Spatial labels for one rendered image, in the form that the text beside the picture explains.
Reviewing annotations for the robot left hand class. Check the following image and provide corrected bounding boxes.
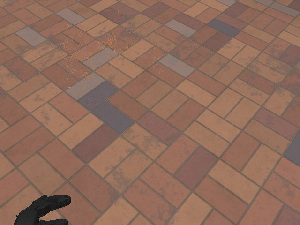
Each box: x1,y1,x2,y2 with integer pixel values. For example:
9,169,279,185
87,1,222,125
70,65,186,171
14,195,71,225

